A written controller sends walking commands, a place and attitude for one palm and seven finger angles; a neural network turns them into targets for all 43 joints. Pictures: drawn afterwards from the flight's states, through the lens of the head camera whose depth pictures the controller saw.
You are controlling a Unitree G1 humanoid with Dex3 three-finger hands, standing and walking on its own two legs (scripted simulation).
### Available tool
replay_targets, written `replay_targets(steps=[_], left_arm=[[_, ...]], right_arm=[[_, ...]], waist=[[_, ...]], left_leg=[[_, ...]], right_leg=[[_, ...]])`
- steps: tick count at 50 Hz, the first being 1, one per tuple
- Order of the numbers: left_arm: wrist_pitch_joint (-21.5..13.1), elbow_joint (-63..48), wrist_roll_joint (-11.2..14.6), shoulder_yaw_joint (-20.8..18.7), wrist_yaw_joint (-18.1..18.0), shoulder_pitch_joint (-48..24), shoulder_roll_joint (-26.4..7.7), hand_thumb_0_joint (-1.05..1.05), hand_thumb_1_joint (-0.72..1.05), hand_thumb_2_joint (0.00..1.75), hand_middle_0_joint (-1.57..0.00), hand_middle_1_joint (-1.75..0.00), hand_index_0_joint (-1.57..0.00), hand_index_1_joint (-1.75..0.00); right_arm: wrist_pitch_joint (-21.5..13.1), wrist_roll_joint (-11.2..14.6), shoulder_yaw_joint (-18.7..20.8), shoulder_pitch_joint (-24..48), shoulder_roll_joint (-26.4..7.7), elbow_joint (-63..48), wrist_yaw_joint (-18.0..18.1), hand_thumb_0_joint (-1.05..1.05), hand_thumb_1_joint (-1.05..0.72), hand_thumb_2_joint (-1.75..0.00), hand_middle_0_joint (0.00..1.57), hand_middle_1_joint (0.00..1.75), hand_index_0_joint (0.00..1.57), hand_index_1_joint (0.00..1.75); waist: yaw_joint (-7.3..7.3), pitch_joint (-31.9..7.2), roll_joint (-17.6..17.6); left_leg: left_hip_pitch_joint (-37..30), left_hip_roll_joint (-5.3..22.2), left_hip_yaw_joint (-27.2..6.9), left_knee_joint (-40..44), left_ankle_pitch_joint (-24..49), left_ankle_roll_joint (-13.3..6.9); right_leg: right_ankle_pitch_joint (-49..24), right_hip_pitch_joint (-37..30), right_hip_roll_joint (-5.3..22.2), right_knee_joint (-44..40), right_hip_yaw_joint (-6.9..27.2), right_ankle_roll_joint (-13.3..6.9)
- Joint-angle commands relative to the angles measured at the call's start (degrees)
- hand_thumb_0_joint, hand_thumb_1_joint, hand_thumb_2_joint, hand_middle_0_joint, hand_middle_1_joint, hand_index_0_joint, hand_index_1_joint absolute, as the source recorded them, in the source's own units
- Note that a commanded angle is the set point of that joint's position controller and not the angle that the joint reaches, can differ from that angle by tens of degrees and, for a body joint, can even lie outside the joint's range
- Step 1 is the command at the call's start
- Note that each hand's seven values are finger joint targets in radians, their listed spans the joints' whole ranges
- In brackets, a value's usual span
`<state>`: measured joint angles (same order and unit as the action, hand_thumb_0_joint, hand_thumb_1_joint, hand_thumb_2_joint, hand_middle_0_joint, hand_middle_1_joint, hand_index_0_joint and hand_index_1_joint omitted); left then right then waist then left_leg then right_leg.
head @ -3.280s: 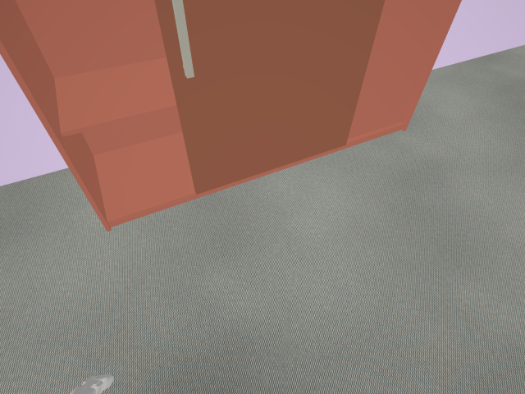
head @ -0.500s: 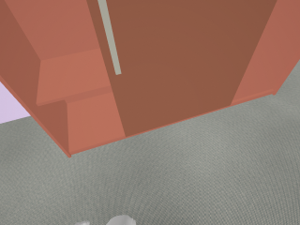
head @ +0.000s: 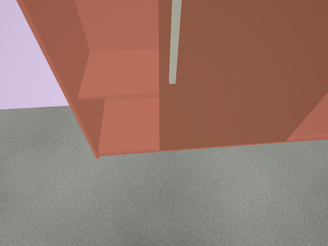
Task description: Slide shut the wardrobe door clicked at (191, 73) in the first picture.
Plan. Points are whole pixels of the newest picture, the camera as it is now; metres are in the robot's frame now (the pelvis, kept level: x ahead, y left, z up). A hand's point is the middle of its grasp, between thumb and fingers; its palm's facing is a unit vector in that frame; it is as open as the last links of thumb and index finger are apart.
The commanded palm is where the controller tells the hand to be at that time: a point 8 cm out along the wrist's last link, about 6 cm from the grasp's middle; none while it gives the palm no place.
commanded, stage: turn to face it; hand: right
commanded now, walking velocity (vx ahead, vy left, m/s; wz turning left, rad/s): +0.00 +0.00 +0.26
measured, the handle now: (173, 43) +0.77 +0.01 +0.09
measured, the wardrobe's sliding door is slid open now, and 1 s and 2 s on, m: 0.43 0.43 0.43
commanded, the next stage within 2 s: take the last steps up to it in 0.04 s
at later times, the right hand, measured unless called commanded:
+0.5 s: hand out of the picture +0.12 -0.17 -0.16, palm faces -0.15 +0.97 -0.18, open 7.3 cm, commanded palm none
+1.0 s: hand out of the picture +0.10 -0.12 -0.18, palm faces +0.02 +0.99 -0.12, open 7.3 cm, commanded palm none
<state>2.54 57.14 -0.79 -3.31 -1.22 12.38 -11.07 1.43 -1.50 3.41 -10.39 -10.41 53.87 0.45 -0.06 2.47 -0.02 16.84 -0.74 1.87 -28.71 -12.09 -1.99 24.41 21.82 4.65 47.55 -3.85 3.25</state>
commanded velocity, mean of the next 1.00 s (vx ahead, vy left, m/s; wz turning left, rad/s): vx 0.24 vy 0.02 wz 0.06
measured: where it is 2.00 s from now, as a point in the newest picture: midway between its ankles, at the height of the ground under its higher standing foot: outside the picture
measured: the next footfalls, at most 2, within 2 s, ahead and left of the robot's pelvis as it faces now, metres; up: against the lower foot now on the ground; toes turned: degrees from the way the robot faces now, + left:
right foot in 0.08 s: +0.04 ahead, -0.13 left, +0.00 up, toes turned -4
left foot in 0.54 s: +0.07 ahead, +0.13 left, +0.00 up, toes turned +13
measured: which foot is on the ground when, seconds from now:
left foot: down 0.00-0.10, up 0.12-0.52, down 0.54-1.00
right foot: up 0.00-0.06, down 0.08-0.54, up 0.56-1.00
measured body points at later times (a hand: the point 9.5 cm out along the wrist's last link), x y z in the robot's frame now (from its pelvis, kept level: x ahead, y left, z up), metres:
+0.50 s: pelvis +0.03 +0.00 +0.01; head +0.05 +0.01 +0.46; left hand -0.06 +0.22 -0.15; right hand +0.13 -0.22 -0.14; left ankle +0.02 +0.12 -0.72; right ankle +0.00 -0.12 -0.74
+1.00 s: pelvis +0.19 +0.03 -0.01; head +0.22 +0.01 +0.44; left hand +0.28 +0.27 -0.15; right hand +0.10 -0.17 -0.17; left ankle +0.03 +0.12 -0.73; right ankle +0.30 -0.06 -0.73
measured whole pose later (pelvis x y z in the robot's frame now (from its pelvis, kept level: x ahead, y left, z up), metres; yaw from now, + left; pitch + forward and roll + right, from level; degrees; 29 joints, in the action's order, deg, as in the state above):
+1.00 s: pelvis +0.19 +0.03 -0.01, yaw +5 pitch +0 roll +2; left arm -1.5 58.2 -1.3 -2.7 1.0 6.7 -9.5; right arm -3.3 -1.4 1.3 -26.4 -6.6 67.1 0.8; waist 3.0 4.1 0.9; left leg -3.3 0.4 8.0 -23.6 -25.6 0.3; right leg 10.4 25.5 4.2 36.0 -7.6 -1.4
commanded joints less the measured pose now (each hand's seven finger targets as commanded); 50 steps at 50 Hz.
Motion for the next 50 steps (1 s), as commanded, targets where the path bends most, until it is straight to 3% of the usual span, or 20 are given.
replay_targets(steps=[1,3,4,5,6,8,10,18,22,25,26,27,28,31,33,35,45,47,49,50], left_arm=[[-1.8,-2.5,0.3,-0.1,-0.6,4.9,-2.7,0.00,0.90,0.90,-0.20,-0.30,-0.20,-0.30],[-2.7,-1.3,0.2,-0.1,-1.0,8.0,-4.7,0.00,0.90,0.90,-0.20,-0.30,-0.20,-0.30],[-3.2,-1.9,-0.3,-0.8,-1.1,8.3,-8.9,0.00,0.90,0.90,-0.20,-0.30,-0.20,-0.30],[-2.9,-3.0,-0.7,-1.2,-1.3,6.9,-11.3,0.00,0.90,0.90,-0.20,-0.30,-0.20,-0.30],[-2.8,-3.5,-0.9,-0.8,-1.3,5.0,-10.7,0.00,0.90,0.90,-0.20,-0.30,-0.20,-0.30],[-3.3,-3.7,-1.0,0.3,-1.7,1.1,-7.3,0.00,0.90,0.90,-0.20,-0.30,-0.20,-0.30],[-3.8,-3.2,-1.1,0.1,-1.5,3.1,-7.4,0.00,0.90,0.90,-0.20,-0.30,-0.20,-0.30],[-5.0,1.9,-1.4,-1.0,-0.9,13.1,-7.6,0.00,0.90,0.90,-0.20,-0.30,-0.20,-0.30],[-4.6,2.9,-1.5,-1.3,-0.4,11.9,-8.3,0.00,0.90,0.90,-0.20,-0.30,-0.20,-0.30],[-4.5,3.8,-1.0,-1.0,-0.1,10.6,-6.9,0.00,0.90,0.90,-0.20,-0.30,-0.20,-0.30],[-4.7,3.9,-0.6,-0.7,0.4,9.7,-5.2,0.00,0.90,0.90,-0.20,-0.30,-0.20,-0.30],[-4.9,2.3,0.0,0.5,0.8,8.2,-1.2,0.00,0.90,0.90,-0.20,-0.30,-0.20,-0.30],[-4.6,-0.3,-0.5,0.5,0.9,2.8,-2.8,0.00,0.90,0.90,-0.20,-0.30,-0.20,-0.30],[-3.9,1.4,-0.8,-0.6,1.4,2.8,-3.1,0.00,0.90,0.90,-0.20,-0.30,-0.20,-0.30],[-3.7,2.8,-1.1,-0.6,1.7,5.0,-1.1,0.00,0.90,0.90,-0.20,-0.30,-0.20,-0.30],[-3.4,3.2,-1.0,-0.4,1.8,6.0,-0.1,0.00,0.90,0.90,-0.20,-0.30,-0.20,-0.30],[-4.4,-1.7,-0.2,0.3,2.9,-6.0,0.0,0.00,0.90,0.90,-0.20,-0.30,-0.20,-0.30],[-4.9,-1.4,-0.3,0.3,2.5,-4.4,-0.6,0.00,0.90,0.90,-0.20,-0.30,-0.20,-0.30],[-5.5,2.2,-0.9,-0.3,1.5,7.3,-3.2,0.00,0.90,0.90,-0.20,-0.30,-0.20,-0.30],[-6.0,3.6,-1.5,-1.3,0.7,14.2,-8.2,0.00,0.90,0.90,-0.20,-0.30,-0.20,-0.30]], right_arm=[[-0.3,0.2,2.8,-0.9,-11.1,-2.1,0.7,0.00,-0.90,-0.90,0.20,0.30,0.20,0.30],[0.1,0.9,2.2,-0.1,-8.6,-2.6,0.4,0.00,-0.90,-0.90,0.20,0.30,0.20,0.30],[0.3,1.2,1.7,-0.9,-5.5,-3.5,0.1,0.00,-0.90,-0.90,0.20,0.30,0.20,0.30],[0.4,1.0,1.5,0.8,-4.8,-4.2,-0.1,0.00,-0.90,-0.90,0.20,0.30,0.20,0.30],[0.6,0.5,1.7,1.5,-6.1,-4.1,-0.1,0.00,-0.90,-0.90,0.20,0.30,0.20,0.30],[1.0,0.0,2.4,-1.1,-6.3,-1.7,-0.6,0.00,-0.90,-0.90,0.20,0.30,0.20,0.30],[0.6,-0.3,1.8,-1.6,-5.0,-0.8,-1.3,0.00,-0.90,-0.90,0.20,0.30,0.20,0.30],[-0.7,-0.2,0.5,4.8,-2.8,-1.3,-2.3,0.00,-0.90,-0.90,0.20,0.30,0.20,0.30],[-1.4,0.1,0.2,3.4,-1.7,0.1,-2.5,0.00,-0.90,-0.90,0.20,0.30,0.20,0.30],[-2.3,0.1,0.7,-3.9,-2.4,3.5,-2.0,0.00,-0.90,-0.90,0.20,0.30,0.20,0.30],[-2.9,0.0,1.2,-8.3,-5.1,5.2,-1.5,0.00,-0.90,-0.90,0.20,0.30,0.20,0.30],[-3.5,-0.3,2.3,-14.3,-10.6,7.2,-0.7,0.00,-0.90,-0.90,0.20,0.30,0.20,0.30],[-3.2,0.5,2.7,-18.9,-13.7,8.0,-0.2,0.00,-0.90,-0.90,0.20,0.30,0.20,0.30],[-3.7,0.5,1.6,-11.6,-7.5,7.2,0.5,0.00,-0.90,-0.90,0.20,0.30,0.20,0.30],[-4.6,0.3,0.5,-9.6,-4.0,6.5,0.6,0.00,-0.90,-0.90,0.20,0.30,0.20,0.30],[-5.4,0.3,-0.1,-10.6,-3.9,7.0,0.5,0.00,-0.90,-0.90,0.20,0.30,0.20,0.30],[-6.1,0.0,-0.6,-16.3,-5.6,10.5,1.1,0.00,-0.90,-0.90,0.20,0.30,0.20,0.30],[-5.9,-0.1,-0.3,-16.3,-6.2,10.9,1.2,0.00,-0.90,-0.90,0.20,0.30,0.20,0.30],[-5.7,0.4,-0.4,-16.1,-5.9,11.0,1.3,0.00,-0.90,-0.90,0.20,0.30,0.20,0.30],[-5.5,1.0,-0.5,-18.1,-4.0,10.5,1.0,0.00,-0.90,-0.90,0.20,0.30,0.20,0.30]], waist=[[-0.58,-5.6,7.8],[-1.88,-5.7,2.2],[-1.78,-4.9,-11.0],[-1.77,-1.3,-17.3],[-1.43,0.1,-14.2],[0.51,0.1,-11.5],[-0.42,-1.3,-8.9],[-4.59,0.8,-8.1],[-3.41,1.1,-9.0],[0.32,-0.9,-5.8],[2.69,-2.5,-0.3],[5.44,-3.3,14.3],[7.56,-1.7,16.7],[3.15,5.5,10.7],[0.46,6.6,5.1],[-0.50,6.2,4.3],[1.44,5.9,5.9],[0.26,4.2,5.4],[-4.62,-3.2,2.5],[-6.57,-10.2,-6.0]], left_leg=[[-4.2,13.1,-14.0,7.4,12.9,-7.2],[2.7,8.7,-10.9,2.2,7.8,-2.9],[9.5,2.0,-5.1,-6.1,-3.6,0.5],[12.4,-0.6,-0.8,-16.5,-17.3,2.7],[10.5,0.8,-3.9,-24.3,-18.7,2.5],[10.8,1.6,-4.7,-31.4,-13.8,3.0],[14.3,1.5,-2.2,-31.9,-11.0,3.3],[14.7,4.8,1.1,-17.6,-11.3,3.3],[6.1,3.6,3.7,-8.1,-11.3,2.3],[-8.3,1.6,5.9,3.8,-2.3,1.6],[-18.7,5.4,1.1,7.1,-3.5,0.0],[-27.6,17.8,-15.0,12.9,-13.5,-4.6],[-24.3,24.8,-26.7,19.5,-19.0,-8.9],[-12.7,21.4,-19.3,21.8,-20.9,-8.1],[-8.7,17.8,-9.9,20.7,-7.0,-6.6],[-8.8,16.4,-5.3,19.9,3.1,-6.5],[-14.8,16.0,-1.4,15.4,24.5,-6.1],[-15.7,15.8,-0.6,9.9,33.1,-5.5],[-12.6,12.3,2.5,-6.7,36.5,-2.8],[-2.5,7.1,5.2,-19.8,19.7,-0.2]], right_leg=[[-5.2,-5.7,-1.4,-12.8,-0.9,-0.3],[-12.3,-16.0,1.5,-24.6,1.7,-1.7],[-16.6,-17.5,12.2,-29.9,14.5,-5.7],[-21.0,-12.7,19.7,-34.2,21.3,-11.0],[-19.6,-7.7,20.3,-34.6,20.5,-13.2],[-18.5,-7.6,14.8,-34.3,12.8,-11.4],[-15.4,-14.1,12.0,-34.0,9.0,-10.2],[-11.3,-21.0,14.9,-36.1,8.5,-12.0],[-6.9,-15.4,14.1,-35.2,6.8,-11.0],[-4.5,-9.1,10.5,-27.9,2.7,-7.8],[-2.4,-1.3,8.0,-20.6,-0.4,-5.9],[5.3,11.9,1.5,-5.7,-7.9,-3.1],[12.0,18.0,0.1,6.0,-3.9,-3.0],[-0.1,18.0,3.9,15.4,1.1,-3.7],[-6.1,14.7,4.4,14.2,0.7,-2.5],[-9.0,13.8,3.8,12.6,-0.4,-1.7],[-13.2,9.8,1.3,-5.7,-3.1,-3.4],[-11.2,3.8,-0.9,-9.7,-4.3,-4.6],[-18.6,-13.6,-3.1,-17.8,-4.7,-5.7],[-29.5,-27.9,6.6,-18.6,5.7,-9.1]])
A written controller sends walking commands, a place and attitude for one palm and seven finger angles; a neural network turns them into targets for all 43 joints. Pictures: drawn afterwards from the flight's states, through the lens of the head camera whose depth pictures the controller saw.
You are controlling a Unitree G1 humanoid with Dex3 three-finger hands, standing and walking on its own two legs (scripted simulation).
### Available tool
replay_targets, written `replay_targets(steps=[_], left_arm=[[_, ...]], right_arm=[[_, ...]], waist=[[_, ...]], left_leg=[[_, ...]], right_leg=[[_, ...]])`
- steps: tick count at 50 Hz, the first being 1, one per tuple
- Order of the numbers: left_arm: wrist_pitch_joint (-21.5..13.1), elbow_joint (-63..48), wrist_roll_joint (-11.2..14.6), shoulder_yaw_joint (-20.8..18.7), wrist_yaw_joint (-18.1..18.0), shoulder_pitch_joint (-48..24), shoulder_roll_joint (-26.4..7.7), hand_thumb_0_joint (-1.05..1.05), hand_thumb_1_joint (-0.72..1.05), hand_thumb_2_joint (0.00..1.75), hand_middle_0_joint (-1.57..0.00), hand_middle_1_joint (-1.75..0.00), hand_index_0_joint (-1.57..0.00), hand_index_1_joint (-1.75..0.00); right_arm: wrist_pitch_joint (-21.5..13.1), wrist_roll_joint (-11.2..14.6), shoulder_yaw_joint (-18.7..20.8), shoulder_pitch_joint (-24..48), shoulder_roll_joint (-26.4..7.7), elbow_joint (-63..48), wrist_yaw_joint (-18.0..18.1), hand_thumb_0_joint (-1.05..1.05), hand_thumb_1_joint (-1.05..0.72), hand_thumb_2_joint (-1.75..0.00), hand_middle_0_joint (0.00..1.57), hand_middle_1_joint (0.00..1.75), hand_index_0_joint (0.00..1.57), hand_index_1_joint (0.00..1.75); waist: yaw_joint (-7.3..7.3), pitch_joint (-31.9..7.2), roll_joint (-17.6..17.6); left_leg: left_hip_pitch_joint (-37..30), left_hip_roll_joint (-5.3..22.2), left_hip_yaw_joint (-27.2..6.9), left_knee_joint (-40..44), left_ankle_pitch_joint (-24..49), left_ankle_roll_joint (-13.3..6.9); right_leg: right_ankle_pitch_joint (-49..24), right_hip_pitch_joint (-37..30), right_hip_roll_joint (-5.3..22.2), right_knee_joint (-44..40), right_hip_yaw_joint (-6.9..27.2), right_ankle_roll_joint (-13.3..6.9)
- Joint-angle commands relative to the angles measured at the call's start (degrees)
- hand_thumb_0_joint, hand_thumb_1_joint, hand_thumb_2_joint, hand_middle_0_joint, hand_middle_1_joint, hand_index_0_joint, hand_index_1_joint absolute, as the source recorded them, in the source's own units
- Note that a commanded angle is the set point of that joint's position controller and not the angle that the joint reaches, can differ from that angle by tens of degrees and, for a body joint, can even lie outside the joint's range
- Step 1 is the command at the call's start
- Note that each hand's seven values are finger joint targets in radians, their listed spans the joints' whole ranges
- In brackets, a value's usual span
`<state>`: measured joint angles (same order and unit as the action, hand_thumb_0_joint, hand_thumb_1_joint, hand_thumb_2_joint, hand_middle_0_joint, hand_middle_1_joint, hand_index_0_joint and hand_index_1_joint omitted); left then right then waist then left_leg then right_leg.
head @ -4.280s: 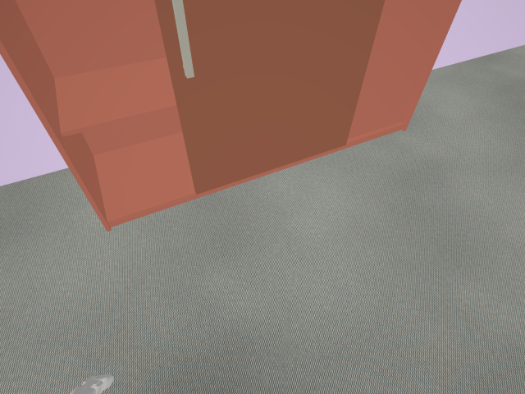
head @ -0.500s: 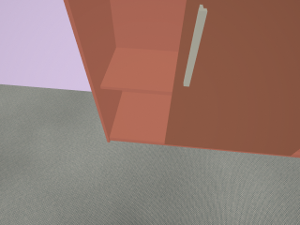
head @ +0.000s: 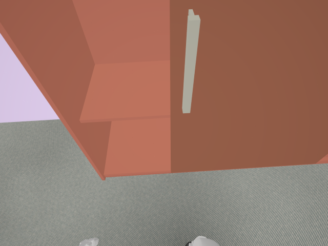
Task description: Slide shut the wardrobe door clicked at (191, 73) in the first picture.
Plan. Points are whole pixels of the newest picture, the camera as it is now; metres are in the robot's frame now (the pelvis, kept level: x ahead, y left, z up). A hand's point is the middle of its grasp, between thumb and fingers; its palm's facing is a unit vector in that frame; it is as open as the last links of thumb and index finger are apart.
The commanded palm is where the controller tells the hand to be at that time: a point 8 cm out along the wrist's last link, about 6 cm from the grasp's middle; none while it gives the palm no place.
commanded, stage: take the last steps up to it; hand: right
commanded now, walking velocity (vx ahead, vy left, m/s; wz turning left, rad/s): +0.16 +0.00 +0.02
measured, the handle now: (188, 69) +0.58 -0.07 +0.10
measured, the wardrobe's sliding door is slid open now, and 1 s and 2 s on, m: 0.43 0.43 0.43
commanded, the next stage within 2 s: come to a stop and stand still in 0.02 s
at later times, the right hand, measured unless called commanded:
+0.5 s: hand (231, 232) +0.18 -0.17 -0.15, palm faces +0.02 +0.96 -0.27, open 7.3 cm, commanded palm none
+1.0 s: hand out of the picture +0.04 -0.17 -0.15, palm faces +0.13 +0.96 -0.24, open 7.3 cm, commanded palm none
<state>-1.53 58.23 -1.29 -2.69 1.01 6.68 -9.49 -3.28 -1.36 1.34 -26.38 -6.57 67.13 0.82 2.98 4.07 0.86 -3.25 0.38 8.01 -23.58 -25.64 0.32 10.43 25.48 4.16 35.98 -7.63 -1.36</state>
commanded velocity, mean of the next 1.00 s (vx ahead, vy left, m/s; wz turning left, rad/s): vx -0.05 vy -0.04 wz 0.00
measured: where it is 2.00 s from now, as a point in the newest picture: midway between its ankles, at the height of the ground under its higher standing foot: outside the picture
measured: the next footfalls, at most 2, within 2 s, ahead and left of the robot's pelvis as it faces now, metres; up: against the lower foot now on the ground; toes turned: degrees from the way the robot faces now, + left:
right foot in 0.02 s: +0.14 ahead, -0.10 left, +0.00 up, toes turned -8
left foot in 0.50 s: +0.14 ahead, +0.14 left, +0.00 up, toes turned +4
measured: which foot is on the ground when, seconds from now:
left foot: down 0.00-0.02, up 0.04-0.48, down 0.50-1.00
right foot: up 0.00-0.00, down 0.02-0.50, up 0.52-1.00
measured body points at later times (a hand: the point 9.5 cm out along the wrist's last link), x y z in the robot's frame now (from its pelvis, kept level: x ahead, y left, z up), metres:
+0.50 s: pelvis +0.09 +0.03 +0.01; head +0.13 +0.04 +0.46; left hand +0.11 +0.25 -0.16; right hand +0.18 -0.22 -0.13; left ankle +0.10 +0.13 -0.72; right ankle +0.10 -0.10 -0.72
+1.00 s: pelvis +0.03 +0.02 +0.02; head +0.04 +0.03 +0.47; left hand +0.10 +0.28 -0.13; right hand +0.03 -0.22 -0.13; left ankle +0.10 +0.13 -0.72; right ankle -0.02 -0.12 -0.70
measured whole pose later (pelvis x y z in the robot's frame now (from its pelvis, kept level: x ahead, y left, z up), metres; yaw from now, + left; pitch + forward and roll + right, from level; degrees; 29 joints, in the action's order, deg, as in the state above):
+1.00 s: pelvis +0.03 +0.02 +0.02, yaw -1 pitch +0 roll -1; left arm 3.1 58.8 -1.0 -3.2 0.2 12.3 -12.9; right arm 1.4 -2.0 3.2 -16.3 -10.5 59.1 1.0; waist 3.6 0.6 0.5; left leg 16.7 3.1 4.6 -22.5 -5.9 -1.4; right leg 24.0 13.3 1.2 38.1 -1.2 1.2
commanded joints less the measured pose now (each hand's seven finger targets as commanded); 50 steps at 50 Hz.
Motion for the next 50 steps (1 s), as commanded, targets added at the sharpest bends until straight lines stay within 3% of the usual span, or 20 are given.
replay_targets(steps=[1,2,4,6,9,12,15,20,23,24,25,26,27,28,31,35,42,46,48,50], left_arm=[[-1.7,3.1,-0.5,-2.9,-2.0,24.5,-15.1,0.00,0.90,0.90,-0.20,-0.30,-0.20,-0.30],[-1.0,2.6,0.5,-2.5,-2.3,22.4,-14.8,0.00,0.90,0.90,-0.20,-0.30,-0.20,-0.30],[-1.6,0.7,0.5,-1.2,-2.5,12.6,-8.8,0.00,0.90,0.90,-0.20,-0.30,-0.20,-0.30],[-2.5,0.2,0.5,0.2,-2.7,9.1,-4.7,0.00,0.90,0.90,-0.20,-0.30,-0.20,-0.30],[-2.4,0.2,0.6,1.1,-3.3,6.3,-3.7,0.00,0.90,0.90,-0.20,-0.30,-0.20,-0.30],[-1.1,0.3,0.6,0.4,-3.8,6.5,-5.6,0.00,0.90,0.90,-0.20,-0.30,-0.20,-0.30],[0.5,0.1,0.4,-0.9,-4.0,7.4,-7.3,0.00,0.90,0.90,-0.20,-0.30,-0.20,-0.30],[2.1,-0.6,-0.4,-2.4,-3.8,6.3,-9.5,0.00,0.90,0.90,-0.20,-0.30,-0.20,-0.30],[2.7,-1.1,-0.2,-2.6,-3.1,5.6,-9.7,0.00,0.90,0.90,-0.20,-0.30,-0.20,-0.30],[2.9,-1.0,0.2,-2.6,-2.7,7.3,-8.2,0.00,0.90,0.90,-0.20,-0.30,-0.20,-0.30],[3.0,-1.7,0.6,-2.1,-2.4,10.0,-4.5,0.00,0.90,0.90,-0.20,-0.30,-0.20,-0.30],[3.7,-2.7,0.8,-2.0,-2.6,9.3,-4.4,0.00,0.90,0.90,-0.20,-0.30,-0.20,-0.30],[4.6,-2.2,0.7,-2.1,-2.8,8.4,-4.4,0.00,0.90,0.90,-0.20,-0.30,-0.20,-0.30],[5.1,-2.0,0.5,-2.0,-2.8,7.9,-4.0,0.00,0.90,0.90,-0.20,-0.30,-0.20,-0.30],[5.2,-1.0,0.5,-2.4,-2.1,8.3,-6.0,0.00,0.90,0.90,-0.20,-0.30,-0.20,-0.30],[5.5,-1.5,0.1,-2.2,-1.5,7.1,-6.7,0.00,0.90,0.90,-0.20,-0.30,-0.20,-0.30],[4.9,-2.1,0.1,-1.6,-0.6,5.8,-6.5,0.00,0.90,0.90,-0.20,-0.30,-0.20,-0.30],[4.4,-1.9,0.3,-1.0,-0.5,7.9,-6.0,0.00,0.90,0.90,-0.20,-0.30,-0.20,-0.30],[3.5,-0.7,0.3,-0.5,-0.7,11.6,-5.0,0.00,0.90,0.90,-0.20,-0.30,-0.20,-0.30],[2.7,2.0,0.3,0.0,-1.2,18.9,-3.7,0.00,0.90,0.90,-0.20,-0.30,-0.20,-0.30]], right_arm=[[-0.7,1.6,0.8,-2.8,-5.4,-4.2,0.1,0.00,-0.90,-0.90,0.20,0.30,0.20,0.30],[-0.5,1.1,1.5,-0.7,-6.9,-5.2,0.3,0.00,-0.90,-0.90,0.20,0.30,0.20,0.30],[0.1,0.6,1.6,4.1,-5.5,-5.3,-0.1,0.00,-0.90,-0.90,0.20,0.30,0.20,0.30],[0.9,0.1,1.6,3.1,-4.1,-4.4,-0.7,0.00,-0.90,-0.90,0.20,0.30,0.20,0.30],[3.1,0.6,1.0,-0.4,-1.7,-3.4,0.5,0.00,-0.90,-0.90,0.20,0.30,0.20,0.30],[4.5,0.3,1.3,1.6,-3.4,-5.1,1.2,0.00,-0.90,-0.90,0.20,0.30,0.20,0.30],[5.6,-0.1,2.0,6.4,-5.7,-8.2,1.3,0.00,-0.90,-0.90,0.20,0.30,0.20,0.30],[5.7,0.3,2.8,11.2,-7.1,-11.7,1.2,0.00,-0.90,-0.90,0.20,0.30,0.20,0.30],[4.7,0.3,3.1,9.2,-8.3,-11.8,1.0,0.00,-0.90,-0.90,0.20,0.30,0.20,0.30],[3.9,0.0,3.2,8.7,-10.5,-11.8,1.1,0.00,-0.90,-0.90,0.20,0.30,0.20,0.30],[3.1,-0.6,3.9,9.6,-15.1,-12.1,1.6,0.00,-0.90,-0.90,0.20,0.30,0.20,0.30],[3.1,-0.1,4.0,8.4,-17.1,-12.6,1.6,0.00,-0.90,-0.90,0.20,0.30,0.20,0.30],[3.2,0.0,3.6,9.5,-15.7,-12.7,1.8,0.00,-0.90,-0.90,0.20,0.30,0.20,0.30],[3.3,0.0,3.8,11.8,-14.7,-13.1,2.1,0.00,-0.90,-0.90,0.20,0.30,0.20,0.30],[3.0,0.4,3.5,14.6,-13.5,-13.9,2.2,0.00,-0.90,-0.90,0.20,0.30,0.20,0.30],[2.9,0.4,3.7,12.0,-14.0,-13.4,2.2,0.00,-0.90,-0.90,0.20,0.30,0.20,0.30],[3.1,-0.4,3.9,10.2,-14.4,-12.7,1.4,0.00,-0.90,-0.90,0.20,0.30,0.20,0.30],[3.4,-0.9,4.2,10.6,-15.6,-12.0,1.0,0.00,-0.90,-0.90,0.20,0.30,0.20,0.30],[3.6,-0.8,4.3,11.4,-15.6,-11.2,1.0,0.00,-0.90,-0.90,0.20,0.30,0.20,0.30],[4.1,-0.3,4.0,13.2,-14.7,-10.2,0.9,0.00,-0.90,-0.90,0.20,0.30,0.20,0.30]], waist=[[-9.60,-16.7,-18.7],[-8.75,-15.2,-12.2],[-6.13,-4.3,-6.7],[-3.09,-1.2,-2.9],[-0.43,-4.6,-3.7],[-0.90,-6.2,-4.0],[-2.49,-4.5,-9.2],[-2.92,-4.0,-11.9],[-1.19,-5.5,-8.8],[-1.42,-7.4,-2.7],[-2.62,-9.2,11.9],[-1.19,-10.3,14.0],[-1.60,-10.0,8.6],[-2.16,-9.3,10.5],[-2.96,-7.9,6.2],[-1.26,-7.6,7.4],[-0.20,-4.2,8.8],[-0.51,-3.5,11.0],[-1.83,-4.8,9.5],[-5.03,-5.1,8.8]], left_leg=[[30.2,-1.2,-0.9,-42.6,-6.3,-1.3],[31.9,0.3,-6.4,-49.9,-9.4,-2.7],[34.6,4.8,-8.0,-51.1,0.0,-2.3],[30.0,6.5,-8.0,-46.0,5.2,-1.4],[23.2,5.6,-8.0,-34.6,7.2,0.8],[22.8,4.3,-7.0,-27.6,7.9,1.3],[25.5,3.0,-6.0,-26.6,6.7,1.1],[24.3,2.5,-6.7,-21.1,3.5,-0.1],[16.5,2.5,-5.6,-6.8,16.3,0.0],[12.8,5.8,-8.3,-0.1,29.5,-0.2],[7.0,17.5,-21.9,0.2,53.0,-4.7],[9.1,24.8,-24.7,-0.3,71.0,-10.8],[11.0,23.9,-20.4,-0.2,67.4,-12.6],[12.2,21.4,-19.6,0.1,62.0,-11.9],[10.1,17.8,-15.7,0.0,55.5,-9.4],[8.2,17.6,-17.2,3.8,38.9,-8.8],[12.9,16.3,-20.0,12.1,5.5,-7.7],[17.6,16.2,-21.4,16.6,-5.4,-8.0],[19.5,14.7,-20.0,16.9,-4.4,-7.1],[25.3,11.2,-16.0,14.4,-7.6,-3.8]], right_leg=[[-25.5,-39.8,20.5,-11.8,28.2,-11.5],[-19.1,-34.6,22.2,-16.5,29.7,-13.9],[-7.8,-19.9,17.9,-21.2,22.1,-11.1],[-12.8,-12.0,13.9,-22.6,14.0,-8.9],[-35.0,-10.8,11.4,-20.2,6.5,-7.5],[-41.3,-14.1,12.7,-17.6,6.3,-7.8],[-43.0,-16.3,13.0,-16.0,6.9,-8.0],[-39.4,-17.1,14.5,-12.9,9.4,-7.9],[-26.6,-14.5,10.9,-7.9,7.5,-4.0],[-15.8,-13.2,6.8,-2.4,4.7,-0.8],[8.0,-4.2,-1.1,7.6,0.2,2.8],[26.8,-2.9,-4.4,17.8,4.5,3.2],[25.3,-2.7,-4.0,25.3,9.3,3.1],[23.1,-0.3,-4.1,29.6,10.9,3.3],[14.9,2.9,-3.5,34.3,10.9,4.6],[10.6,4.2,-3.2,31.5,11.2,5.6],[11.0,-1.0,-2.2,16.1,8.5,4.8],[15.4,-7.4,-3.1,6.3,5.6,3.3],[14.9,-13.2,-4.3,-0.5,4.3,2.2],[8.6,-23.8,-5.5,-12.9,2.2,1.3]])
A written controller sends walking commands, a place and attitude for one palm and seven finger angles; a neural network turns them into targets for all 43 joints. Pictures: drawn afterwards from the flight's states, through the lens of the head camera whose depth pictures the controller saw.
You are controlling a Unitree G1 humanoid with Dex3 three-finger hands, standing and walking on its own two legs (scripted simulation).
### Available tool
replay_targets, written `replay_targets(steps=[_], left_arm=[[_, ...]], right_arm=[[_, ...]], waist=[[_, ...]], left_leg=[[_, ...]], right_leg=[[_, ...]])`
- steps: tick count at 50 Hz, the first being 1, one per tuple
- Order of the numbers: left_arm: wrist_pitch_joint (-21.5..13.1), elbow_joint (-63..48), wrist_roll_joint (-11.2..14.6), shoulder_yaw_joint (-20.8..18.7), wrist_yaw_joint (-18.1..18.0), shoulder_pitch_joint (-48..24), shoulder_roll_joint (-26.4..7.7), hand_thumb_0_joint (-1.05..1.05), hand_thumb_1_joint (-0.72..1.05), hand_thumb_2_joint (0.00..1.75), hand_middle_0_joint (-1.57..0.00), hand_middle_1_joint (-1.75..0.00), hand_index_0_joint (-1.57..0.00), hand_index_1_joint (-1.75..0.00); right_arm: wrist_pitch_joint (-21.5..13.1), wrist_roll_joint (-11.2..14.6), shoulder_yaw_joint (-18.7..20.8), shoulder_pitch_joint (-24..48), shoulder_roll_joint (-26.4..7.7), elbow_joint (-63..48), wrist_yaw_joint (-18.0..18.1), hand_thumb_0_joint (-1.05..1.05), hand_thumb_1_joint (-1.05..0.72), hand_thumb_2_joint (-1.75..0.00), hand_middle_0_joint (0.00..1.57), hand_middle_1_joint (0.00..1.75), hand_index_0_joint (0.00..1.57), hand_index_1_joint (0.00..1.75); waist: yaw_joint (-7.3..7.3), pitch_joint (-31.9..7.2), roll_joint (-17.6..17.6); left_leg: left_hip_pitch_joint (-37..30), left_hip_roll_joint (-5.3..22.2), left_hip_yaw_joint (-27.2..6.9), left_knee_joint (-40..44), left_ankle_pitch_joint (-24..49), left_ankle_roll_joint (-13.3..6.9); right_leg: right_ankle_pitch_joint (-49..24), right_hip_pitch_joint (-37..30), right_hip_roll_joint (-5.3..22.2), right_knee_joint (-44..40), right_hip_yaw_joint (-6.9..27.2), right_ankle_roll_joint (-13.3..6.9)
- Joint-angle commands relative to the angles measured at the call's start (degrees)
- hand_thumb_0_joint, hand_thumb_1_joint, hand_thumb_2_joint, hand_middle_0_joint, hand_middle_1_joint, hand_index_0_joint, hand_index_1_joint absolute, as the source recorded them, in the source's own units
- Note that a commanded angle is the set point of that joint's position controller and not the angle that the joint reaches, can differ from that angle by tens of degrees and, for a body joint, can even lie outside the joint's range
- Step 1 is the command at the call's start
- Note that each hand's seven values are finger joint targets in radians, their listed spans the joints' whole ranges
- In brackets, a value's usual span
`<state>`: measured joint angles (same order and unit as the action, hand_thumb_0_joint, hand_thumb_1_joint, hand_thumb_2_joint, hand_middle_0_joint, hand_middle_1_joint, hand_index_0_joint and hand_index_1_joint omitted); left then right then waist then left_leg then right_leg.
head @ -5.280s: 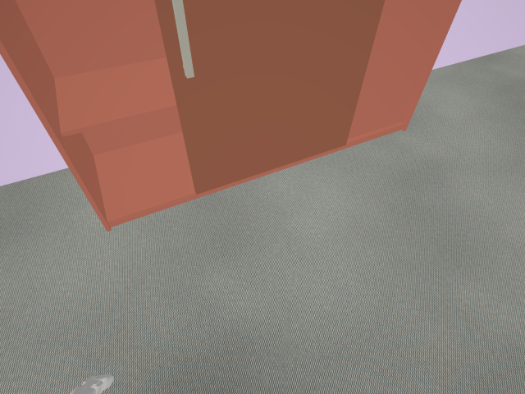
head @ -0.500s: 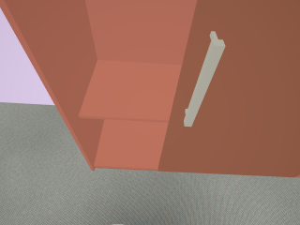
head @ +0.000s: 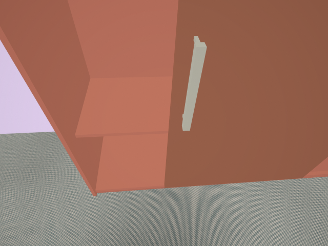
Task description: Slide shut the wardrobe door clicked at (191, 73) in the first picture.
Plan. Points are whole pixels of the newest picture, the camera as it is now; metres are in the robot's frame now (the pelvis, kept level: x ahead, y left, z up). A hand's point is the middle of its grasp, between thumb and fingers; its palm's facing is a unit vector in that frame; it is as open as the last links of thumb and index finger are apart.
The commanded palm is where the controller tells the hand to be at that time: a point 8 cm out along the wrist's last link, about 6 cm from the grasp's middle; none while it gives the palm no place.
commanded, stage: come to a stop and stand still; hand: right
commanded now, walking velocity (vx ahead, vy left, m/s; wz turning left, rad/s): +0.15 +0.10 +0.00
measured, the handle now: (190, 89) +0.55 -0.08 +0.08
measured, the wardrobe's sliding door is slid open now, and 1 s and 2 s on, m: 0.43 0.43 0.43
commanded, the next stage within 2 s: look again from close up in 1.64 s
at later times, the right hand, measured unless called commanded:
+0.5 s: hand out of the picture +0.04 -0.21 -0.18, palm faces -0.01 +0.99 -0.17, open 7.3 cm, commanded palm none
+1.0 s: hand out of the picture +0.03 -0.16 -0.18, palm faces +0.08 +0.97 -0.21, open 7.2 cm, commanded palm none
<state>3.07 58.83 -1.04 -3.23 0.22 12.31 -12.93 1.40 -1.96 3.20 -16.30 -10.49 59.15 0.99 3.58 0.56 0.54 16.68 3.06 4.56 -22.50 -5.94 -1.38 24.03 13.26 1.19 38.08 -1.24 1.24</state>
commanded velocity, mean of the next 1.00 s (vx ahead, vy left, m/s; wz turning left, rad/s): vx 0.02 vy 0.06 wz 0.00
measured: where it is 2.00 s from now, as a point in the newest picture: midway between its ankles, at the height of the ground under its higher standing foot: outside the picture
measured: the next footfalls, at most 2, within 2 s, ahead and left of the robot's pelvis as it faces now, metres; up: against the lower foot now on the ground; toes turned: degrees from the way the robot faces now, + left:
right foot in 0.06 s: +0.00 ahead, -0.13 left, +0.00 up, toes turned -2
left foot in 0.54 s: +0.09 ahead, +0.10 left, +0.00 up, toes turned +4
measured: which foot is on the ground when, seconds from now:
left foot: down 0.00-0.06, up 0.08-0.52, down 0.54-1.00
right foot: up 0.00-0.04, down 0.06-1.00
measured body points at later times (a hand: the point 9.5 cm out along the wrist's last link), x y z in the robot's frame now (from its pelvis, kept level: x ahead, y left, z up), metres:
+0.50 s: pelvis +0.02 -0.03 +0.00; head +0.05 -0.05 +0.45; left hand -0.08 +0.16 -0.15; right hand +0.04 -0.26 -0.17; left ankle +0.01 +0.09 -0.72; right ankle -0.05 -0.13 -0.74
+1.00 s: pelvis +0.03 +0.02 +0.00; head +0.04 +0.02 +0.45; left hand +0.04 +0.24 -0.17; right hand +0.03 -0.21 -0.16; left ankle +0.01 +0.09 -0.74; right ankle -0.05 -0.13 -0.74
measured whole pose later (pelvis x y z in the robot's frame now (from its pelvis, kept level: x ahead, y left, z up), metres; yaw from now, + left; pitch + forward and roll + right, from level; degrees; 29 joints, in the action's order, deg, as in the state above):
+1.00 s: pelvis +0.03 +0.02 +0.00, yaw -1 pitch -1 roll +0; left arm 0.0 65.5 -0.7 -0.5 -3.4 14.7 -9.1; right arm -0.9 0.0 0.8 -14.8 -8.6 65.4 2.4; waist 0.5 1.1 -1.0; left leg 8.4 -2.2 4.9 -24.0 -15.2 -3.3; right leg 18.2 2.7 2.7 21.5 -0.3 2.2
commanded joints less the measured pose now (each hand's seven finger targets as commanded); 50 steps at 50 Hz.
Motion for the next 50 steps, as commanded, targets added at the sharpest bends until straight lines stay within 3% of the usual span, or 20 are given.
replay_targets(steps=[1,2,3,4,6,9,12,15,17,21,25,26,27,28,29,30,31,35,40,50], left_arm=[[-2.3,2.2,0.1,0.8,-0.8,15.1,-0.6,0.00,0.90,0.90,-0.20,-0.30,-0.20,-0.30],[-2.8,2.1,-0.5,0.5,-1.3,16.0,-3.1,0.00,0.90,0.90,-0.20,-0.30,-0.20,-0.30],[-2.9,0.6,-1.1,-0.2,-1.7,14.0,-7.3,0.00,0.90,0.90,-0.20,-0.30,-0.20,-0.30],[-2.6,-1.1,-1.0,-0.2,-2.2,10.2,-9.1,0.00,0.90,0.90,-0.20,-0.30,-0.20,-0.30],[-3.4,-1.2,-0.7,1.2,-2.5,3.4,-5.3,0.00,0.90,0.90,-0.20,-0.30,-0.20,-0.30],[-5.0,0.2,0.0,1.8,-3.1,7.5,-3.2,0.00,0.90,0.90,-0.20,-0.30,-0.20,-0.30],[-5.6,3.0,0.1,2.0,-4.0,13.5,-1.6,0.00,0.90,0.90,-0.20,-0.30,-0.20,-0.30],[-5.7,4.9,-0.2,2.1,-4.9,17.2,-1.1,0.00,0.90,0.90,-0.20,-0.30,-0.20,-0.30],[-5.5,5.7,-0.4,2.0,-5.1,17.6,-1.1,0.00,0.90,0.90,-0.20,-0.30,-0.20,-0.30],[-4.8,6.6,-0.5,1.6,-4.6,16.8,-0.9,0.00,0.90,0.90,-0.20,-0.30,-0.20,-0.30],[-4.5,7.4,-0.1,1.4,-4.3,16.3,0.4,0.00,0.90,0.90,-0.20,-0.30,-0.20,-0.30],[-4.6,7.4,0.3,1.7,-4.0,16.7,1.7,0.00,0.90,0.90,-0.20,-0.30,-0.20,-0.30],[-4.9,6.9,0.7,2.2,-3.7,16.7,3.7,0.00,0.90,0.90,-0.20,-0.30,-0.20,-0.30],[-4.9,6.8,0.9,2.6,-3.4,15.9,4.9,0.00,0.90,0.90,-0.20,-0.30,-0.20,-0.30],[-4.7,7.1,0.8,2.5,-3.2,15.7,4.9,0.00,0.90,0.90,-0.20,-0.30,-0.20,-0.30],[-4.4,7.5,0.5,2.5,-3.2,16.3,4.9,0.00,0.90,0.90,-0.20,-0.30,-0.20,-0.30],[-4.1,7.8,0.4,2.4,-3.2,16.2,4.2,0.00,0.90,0.90,-0.20,-0.30,-0.20,-0.30],[-4.7,8.5,0.3,2.6,-3.6,14.9,3.1,0.00,0.90,0.90,-0.20,-0.30,-0.20,-0.30],[-4.0,7.8,0.3,2.4,-3.6,12.7,2.7,0.00,0.90,0.90,-0.20,-0.30,-0.20,-0.30],[-3.3,6.6,0.4,2.7,-3.4,8.7,0.6,0.00,0.90,0.90,-0.20,-0.30,-0.20,-0.30]], right_arm=[[-0.5,0.6,1.6,2.6,-9.2,-1.6,0.5,0.00,-0.90,-0.90,0.20,0.30,0.20,0.30],[-0.2,1.1,0.8,2.2,-6.2,-1.6,0.2,0.00,-0.90,-0.90,0.20,0.30,0.20,0.30],[-0.1,1.3,0.2,1.5,-2.5,-2.3,0.0,0.00,-0.90,-0.90,0.20,0.30,0.20,0.30],[0.0,0.8,0.4,3.5,-3.0,-2.9,-0.1,0.00,-0.90,-0.90,0.20,0.30,0.20,0.30],[0.1,0.0,1.0,-0.5,-4.1,0.3,-0.7,0.00,-0.90,-0.90,0.20,0.30,0.20,0.30],[-0.8,0.1,0.7,-4.4,-3.5,2.9,-1.2,0.00,-0.90,-0.90,0.20,0.30,0.20,0.30],[-0.7,0.3,0.5,-3.2,-3.7,2.7,-0.8,0.00,-0.90,-0.90,0.20,0.30,0.20,0.30],[-0.2,0.7,0.3,-1.1,-3.4,2.0,-0.4,0.00,-0.90,-0.90,0.20,0.30,0.20,0.30],[0.0,0.9,-0.1,0.5,-2.6,1.5,-0.4,0.00,-0.90,-0.90,0.20,0.30,0.20,0.30],[-0.5,1.4,-1.0,3.3,-0.6,1.2,-0.2,0.00,-0.90,-0.90,0.20,0.30,0.20,0.30],[-1.5,1.7,-0.9,0.2,-0.2,3.1,0.4,0.00,-0.90,-0.90,0.20,0.30,0.20,0.30],[-1.9,1.6,-0.8,-1.8,-2.0,3.9,0.8,0.00,-0.90,-0.90,0.20,0.30,0.20,0.30],[-2.5,1.7,-0.7,-3.9,-3.6,4.9,1.2,0.00,-0.90,-0.90,0.20,0.30,0.20,0.30],[-2.9,1.8,-0.9,-4.3,-4.8,5.8,1.4,0.00,-0.90,-0.90,0.20,0.30,0.20,0.30],[-2.9,1.9,-1.2,-3.6,-5.2,5.7,1.4,0.00,-0.90,-0.90,0.20,0.30,0.20,0.30],[-3.2,1.9,-1.1,-2.9,-4.7,5.7,1.5,0.00,-0.90,-0.90,0.20,0.30,0.20,0.30],[-3.1,2.0,-1.4,-2.1,-3.4,5.6,1.6,0.00,-0.90,-0.90,0.20,0.30,0.20,0.30],[-3.0,2.2,-1.8,-1.7,-2.3,5.2,1.9,0.00,-0.90,-0.90,0.20,0.30,0.20,0.30],[-3.1,2.0,-1.5,-1.8,-3.1,5.1,2.0,0.00,-0.90,-0.90,0.20,0.30,0.20,0.30],[-2.9,1.9,-1.9,-1.7,-4.0,5.4,1.5,0.00,-0.90,-0.90,0.20,0.30,0.20,0.30]], waist=[[-6.12,-1.4,5.1],[-6.60,0.5,-5.0],[-6.24,4.8,-18.2],[-5.83,11.4,-14.3],[-1.59,10.7,-11.1],[-2.26,6.7,-6.3],[-3.91,4.9,-7.5],[-4.96,4.0,-8.0],[-5.16,3.4,-8.1],[-6.14,3.1,-10.4],[-4.11,1.7,-8.6],[-3.52,0.3,-4.6],[-3.41,-2.5,0.0],[-3.56,-2.3,3.3],[-3.76,-1.4,2.5],[-4.26,-2.7,7.4],[-4.33,-1.7,8.6],[-3.68,0.4,0.2],[-3.94,0.2,-0.3],[-4.06,2.5,-0.5]], left_leg=[[8.1,5.9,-9.8,9.3,-29.7,-0.6],[11.7,1.8,-6.4,-0.9,-28.5,0.8],[17.0,-3.3,0.5,-15.1,-22.1,2.0],[17.5,-2.3,-4.4,-22.6,-19.3,1.3],[13.1,-2.0,-7.5,-30.8,-12.6,1.2],[16.9,-3.0,-6.7,-36.0,-6.2,2.7],[18.3,-2.5,-7.2,-34.9,-6.5,3.6],[18.1,-1.8,-6.8,-33.4,-10.4,3.7],[15.9,-1.1,-5.9,-29.4,-12.7,3.5],[6.4,-1.2,-2.9,-17.0,-16.4,2.5],[-5.3,-1.6,-1.6,-0.7,-3.6,1.7],[-12.6,0.9,-4.7,2.8,3.2,1.1],[-19.9,7.0,-10.6,0.9,14.5,-0.9],[-20.1,11.4,-12.7,-0.9,22.4,-3.5],[-17.6,12.1,-11.6,-1.3,22.7,-4.6],[-16.8,9.3,-10.6,-1.8,24.6,-4.4],[-15.0,7.3,-8.9,-1.3,23.5,-3.5],[-13.6,4.4,-6.3,-3.6,25.9,-1.5],[-14.1,4.8,-6.9,-1.8,26.5,-1.4],[-10.9,4.0,-7.7,3.3,14.7,-0.7]], right_leg=[[-5.0,-14.5,-1.7,-18.8,-3.3,-1.4],[5.4,-11.8,4.6,-26.0,6.7,-3.3],[20.8,-5.4,16.4,-35.0,22.3,-6.2],[22.8,5.1,20.8,-38.5,26.4,-8.9],[15.4,9.9,15.1,-37.0,18.9,-6.5],[-2.7,-2.2,9.6,-32.1,10.3,-4.2],[-23.2,-8.9,11.1,-28.1,9.3,-3.0],[-42.6,-13.0,14.1,-23.5,10.1,-6.0],[-49.0,-13.7,14.7,-21.5,9.4,-8.2],[-45.9,-10.0,13.3,-19.4,8.8,-9.9],[-38.7,-5.5,10.1,-15.7,8.0,-6.7],[-32.5,-0.9,8.6,-13.4,7.2,-4.8],[-21.7,4.5,6.5,-12.3,4.4,-2.4],[-10.1,6.4,3.4,-13.9,1.8,-1.0],[-7.7,4.5,2.7,-15.1,1.7,-0.9],[-11.4,1.8,3.3,-15.6,1.3,-0.9],[-13.2,0.2,3.6,-15.9,1.3,-0.8],[-31.2,-3.6,5.3,-17.1,2.4,-1.1],[-26.3,-4.6,5.0,-17.2,1.7,-0.8],[-19.6,-6.5,4.9,-18.7,1.9,-1.1]])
